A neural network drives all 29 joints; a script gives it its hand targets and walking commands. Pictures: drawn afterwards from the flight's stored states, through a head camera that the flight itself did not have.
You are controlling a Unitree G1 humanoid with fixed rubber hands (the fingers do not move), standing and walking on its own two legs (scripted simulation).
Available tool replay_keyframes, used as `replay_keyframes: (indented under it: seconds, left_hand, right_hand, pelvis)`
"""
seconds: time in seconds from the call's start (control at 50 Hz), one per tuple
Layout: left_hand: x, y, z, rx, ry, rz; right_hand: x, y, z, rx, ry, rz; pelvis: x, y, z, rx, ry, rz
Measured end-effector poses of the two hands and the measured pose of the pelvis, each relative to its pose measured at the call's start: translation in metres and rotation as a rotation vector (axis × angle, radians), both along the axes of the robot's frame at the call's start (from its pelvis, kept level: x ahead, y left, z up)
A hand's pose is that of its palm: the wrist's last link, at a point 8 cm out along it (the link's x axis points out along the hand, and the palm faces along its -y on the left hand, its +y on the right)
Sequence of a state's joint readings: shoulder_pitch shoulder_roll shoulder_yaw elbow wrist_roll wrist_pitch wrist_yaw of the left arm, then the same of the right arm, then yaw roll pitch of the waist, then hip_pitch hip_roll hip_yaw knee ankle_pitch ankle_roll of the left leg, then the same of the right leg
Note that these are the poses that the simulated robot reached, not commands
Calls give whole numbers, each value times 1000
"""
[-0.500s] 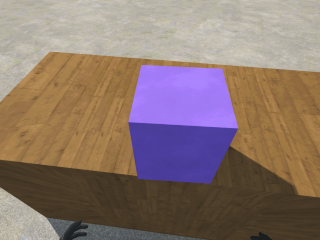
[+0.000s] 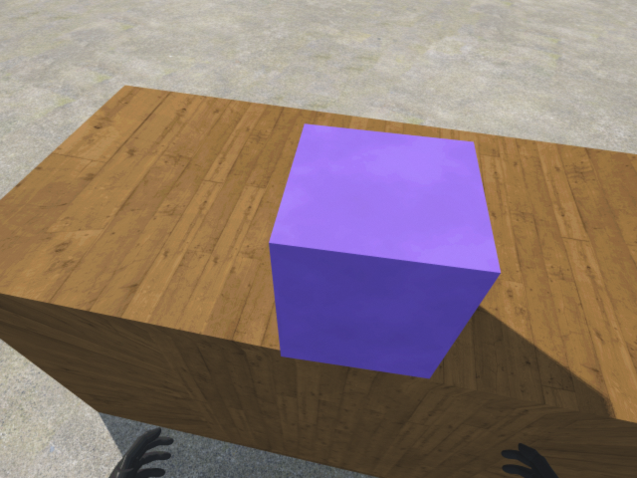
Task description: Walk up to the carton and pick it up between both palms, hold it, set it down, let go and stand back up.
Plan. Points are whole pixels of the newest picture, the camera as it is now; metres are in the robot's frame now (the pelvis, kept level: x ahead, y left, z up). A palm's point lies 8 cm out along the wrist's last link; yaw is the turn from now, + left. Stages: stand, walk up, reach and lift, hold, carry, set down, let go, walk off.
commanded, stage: walk up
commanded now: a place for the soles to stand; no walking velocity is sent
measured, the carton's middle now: (369, 257) +0.38 -0.03 +0.08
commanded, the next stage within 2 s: reach and lift in 1.98 s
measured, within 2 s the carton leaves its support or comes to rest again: neither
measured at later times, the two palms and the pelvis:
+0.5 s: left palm out of the picture +0.10 +0.27 -0.10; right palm out of the picture +0.12 -0.26 -0.07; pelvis -0.01 +0.00 +0.00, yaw +1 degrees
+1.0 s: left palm out of the picture +0.07 +0.27 -0.10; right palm out of the picture +0.12 -0.26 -0.07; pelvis -0.01 -0.01 +0.00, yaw +2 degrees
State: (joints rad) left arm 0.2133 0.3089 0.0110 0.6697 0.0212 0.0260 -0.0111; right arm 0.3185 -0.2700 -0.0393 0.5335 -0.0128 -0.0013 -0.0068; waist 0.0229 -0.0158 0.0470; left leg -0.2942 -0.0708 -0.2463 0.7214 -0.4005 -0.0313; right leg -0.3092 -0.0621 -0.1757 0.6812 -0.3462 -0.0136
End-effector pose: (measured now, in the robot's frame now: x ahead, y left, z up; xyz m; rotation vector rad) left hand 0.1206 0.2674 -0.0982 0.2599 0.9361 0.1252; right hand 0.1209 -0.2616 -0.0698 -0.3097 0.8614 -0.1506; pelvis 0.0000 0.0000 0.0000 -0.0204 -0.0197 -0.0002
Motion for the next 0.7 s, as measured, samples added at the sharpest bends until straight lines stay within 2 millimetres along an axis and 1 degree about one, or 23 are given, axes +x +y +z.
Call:
replay_keyframes:
  seconds: [0.12,0.2,0.32,0.44,0.52,0.6,0.7]
  left_hand:
    - [-5,2,-2,-1,4,18]
    - [-8,4,-4,-2,12,19]
    - [-10,1,-1,-1,4,16]
    - [-20,1,-4,1,14,27]
    - [-25,4,-5,0,27,36]
    - [-27,5,-3,4,21,36]
    - [-36,4,-3,8,24,42]
  right_hand:
    - [6,1,-3,-1,-8,12]
    - [4,2,-3,-1,-4,12]
    - [4,-2,0,-7,4,20]
    - [4,-3,-1,-11,-5,26]
    - [-1,-1,-3,-6,-1,24]
    - [-4,-1,-2,-7,15,27]
    - [-2,-2,-1,-6,11,37]
  pelvis:
    - [0,0,-3,-1,-11,11]
    - [-1,0,-3,0,-14,11]
    - [-3,-4,-1,-2,-10,12]
    - [-7,-3,-2,-2,-20,23]
    - [-9,-2,-3,1,-24,22]
    - [-10,-4,-1,-2,-16,19]
    - [-12,-6,0,-3,-16,30]
